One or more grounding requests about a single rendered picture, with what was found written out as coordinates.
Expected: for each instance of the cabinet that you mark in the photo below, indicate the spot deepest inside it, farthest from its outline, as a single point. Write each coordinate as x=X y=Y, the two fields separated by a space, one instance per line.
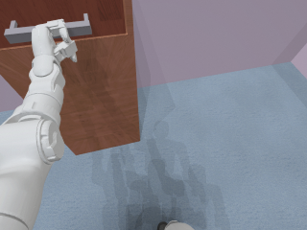
x=100 y=101

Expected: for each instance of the robot right shin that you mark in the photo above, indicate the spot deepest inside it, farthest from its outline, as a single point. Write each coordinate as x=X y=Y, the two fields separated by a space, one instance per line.
x=171 y=222

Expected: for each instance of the drawer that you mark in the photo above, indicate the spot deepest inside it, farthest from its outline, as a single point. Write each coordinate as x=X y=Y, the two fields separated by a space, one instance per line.
x=106 y=17

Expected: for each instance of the robot left forearm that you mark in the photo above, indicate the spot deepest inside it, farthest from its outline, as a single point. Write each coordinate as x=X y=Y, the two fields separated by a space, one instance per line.
x=44 y=98

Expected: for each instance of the robot left hand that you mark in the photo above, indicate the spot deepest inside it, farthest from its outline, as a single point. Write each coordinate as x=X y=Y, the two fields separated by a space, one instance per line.
x=44 y=44

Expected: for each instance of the handle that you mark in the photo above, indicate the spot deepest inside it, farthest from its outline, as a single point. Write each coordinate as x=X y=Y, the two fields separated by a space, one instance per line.
x=24 y=34

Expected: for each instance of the robot left upper arm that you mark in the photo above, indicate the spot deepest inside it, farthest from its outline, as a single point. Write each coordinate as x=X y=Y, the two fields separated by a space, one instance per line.
x=28 y=150

